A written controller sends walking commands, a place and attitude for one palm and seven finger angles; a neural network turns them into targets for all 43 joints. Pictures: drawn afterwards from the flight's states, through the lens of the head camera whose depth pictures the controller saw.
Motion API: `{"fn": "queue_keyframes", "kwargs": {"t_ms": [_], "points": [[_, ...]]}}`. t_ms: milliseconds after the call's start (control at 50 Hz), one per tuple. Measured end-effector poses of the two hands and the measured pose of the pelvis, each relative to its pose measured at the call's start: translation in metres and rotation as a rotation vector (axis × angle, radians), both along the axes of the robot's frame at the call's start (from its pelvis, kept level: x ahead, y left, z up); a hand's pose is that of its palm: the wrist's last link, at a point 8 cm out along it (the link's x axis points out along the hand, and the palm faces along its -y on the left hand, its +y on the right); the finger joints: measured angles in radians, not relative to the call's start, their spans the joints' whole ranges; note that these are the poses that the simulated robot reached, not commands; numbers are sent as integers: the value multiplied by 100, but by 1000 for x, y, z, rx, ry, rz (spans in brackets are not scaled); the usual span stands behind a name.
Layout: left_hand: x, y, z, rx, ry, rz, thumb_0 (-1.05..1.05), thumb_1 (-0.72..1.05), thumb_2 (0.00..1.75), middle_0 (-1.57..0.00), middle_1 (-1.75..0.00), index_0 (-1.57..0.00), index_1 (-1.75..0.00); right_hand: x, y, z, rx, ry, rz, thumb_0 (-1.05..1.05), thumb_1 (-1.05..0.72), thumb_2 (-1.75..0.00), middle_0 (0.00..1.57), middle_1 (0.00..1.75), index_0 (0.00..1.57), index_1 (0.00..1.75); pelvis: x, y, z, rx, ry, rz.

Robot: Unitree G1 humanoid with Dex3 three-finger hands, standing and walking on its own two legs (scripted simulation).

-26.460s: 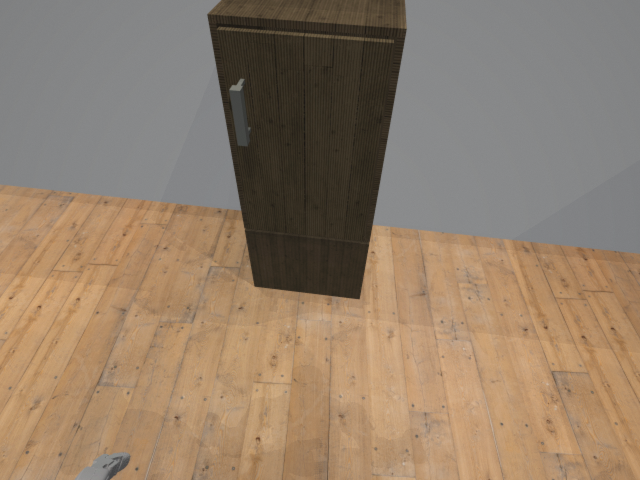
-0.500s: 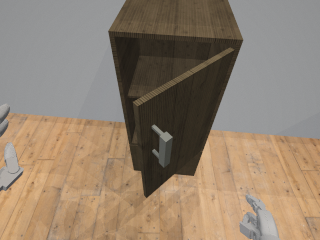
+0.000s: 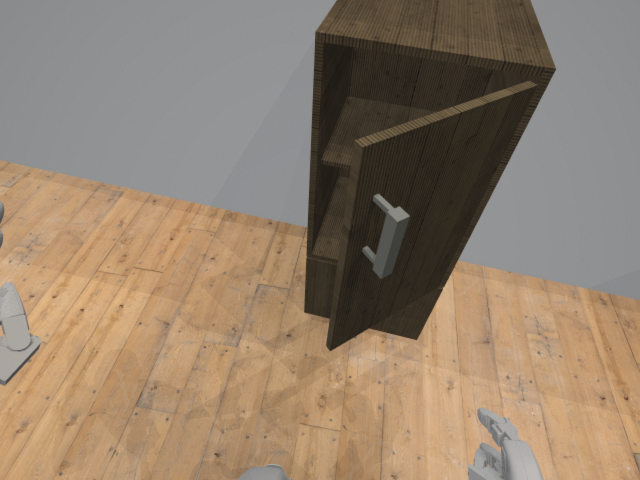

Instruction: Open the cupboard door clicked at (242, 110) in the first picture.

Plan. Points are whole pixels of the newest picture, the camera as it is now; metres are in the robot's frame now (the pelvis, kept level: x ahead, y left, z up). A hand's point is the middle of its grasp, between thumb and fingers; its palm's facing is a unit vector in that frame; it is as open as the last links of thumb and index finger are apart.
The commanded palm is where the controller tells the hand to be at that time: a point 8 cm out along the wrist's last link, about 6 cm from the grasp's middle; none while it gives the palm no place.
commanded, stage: step back with the hand held close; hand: left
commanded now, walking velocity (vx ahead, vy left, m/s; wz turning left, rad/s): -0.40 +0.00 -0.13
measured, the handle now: (381, 236) +0.48 -0.05 +0.02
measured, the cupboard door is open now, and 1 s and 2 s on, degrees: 47 47 47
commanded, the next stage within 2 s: stop stepping back and stand still in 0.04 s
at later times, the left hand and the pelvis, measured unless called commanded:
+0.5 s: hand out of the picture +0.04 +0.26 +0.19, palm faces +0.34 -0.81 -0.48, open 7.4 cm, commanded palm +0.01 +0.30 +0.19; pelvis -0.16 +0.02 +0.00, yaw -7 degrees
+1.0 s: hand out of the picture +0.01 +0.26 +0.19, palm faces +0.43 -0.73 -0.52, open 7.4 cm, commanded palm -0.03 +0.28 +0.19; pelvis -0.21 +0.00 +0.00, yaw -8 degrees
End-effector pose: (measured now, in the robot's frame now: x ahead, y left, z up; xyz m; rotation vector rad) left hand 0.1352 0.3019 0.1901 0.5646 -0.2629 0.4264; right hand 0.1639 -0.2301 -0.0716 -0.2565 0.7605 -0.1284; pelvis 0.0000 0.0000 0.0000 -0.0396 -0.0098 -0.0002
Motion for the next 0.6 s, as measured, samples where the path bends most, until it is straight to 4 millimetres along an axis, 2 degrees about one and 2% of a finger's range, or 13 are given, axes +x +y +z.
{"fn": "queue_keyframes", "kwargs": {"t_ms": [40,100,180,320,360,420,480,520,600], "points": [[-4,9,-4,-26,-15,-4,2,89,90,-21,-30,-21,-30,-6,5,5,-19,-24,-5,2,-90,-90,20,30,20,30,-8,7,-1,-10,10,1],[-6,20,-6,-40,-46,-19,2,89,90,-21,-30,-21,-30,-17,13,12,-37,-58,-3,2,-90,-90,20,30,20,30,-35,14,-2,4,-6,-6],[-16,23,-4,-47,-48,-60,2,89,90,-21,-30,-21,-30,-44,23,25,-22,-119,-4,1,-90,-90,20,30,20,30,-67,19,2,-27,-1,-37],[-64,0,6,-71,-49,-171,2,89,90,-21,-30,-21,-30,-118,23,34,-1,-115,-46,1,-90,-90,20,30,20,30,-115,17,10,-36,46,-65],[-82,-5,10,-47,-31,-177,2,89,90,-21,-30,-21,-30,-141,21,29,5,-97,-49,1,-90,-90,20,30,20,30,-132,15,9,-18,64,-52],[-111,-11,10,41,-13,-196,2,89,90,-21,-30,-21,-30,-173,11,8,3,-70,-55,1,-90,-90,20,30,20,30,-161,14,-6,27,68,-104],[-130,-5,18,54,-27,-194,2,89,90,-22,-30,-21,-30,-215,4,-6,4,34,-107,1,-90,-90,20,30,20,30,-166,17,-2,12,51,-115],[-135,4,19,36,-63,-152,2,88,90,-22,-30,-21,-30,-239,0,-9,1,73,-154,1,-90,-90,20,30,20,30,-164,18,1,28,46,-134],[-123,24,3,-49,-107,-66,1,89,90,-21,-30,-21,-30,-269,-8,-18,-42,91,-212,2,-90,-90,20,30,20,30,-166,27,-4,42,21,-124]]}}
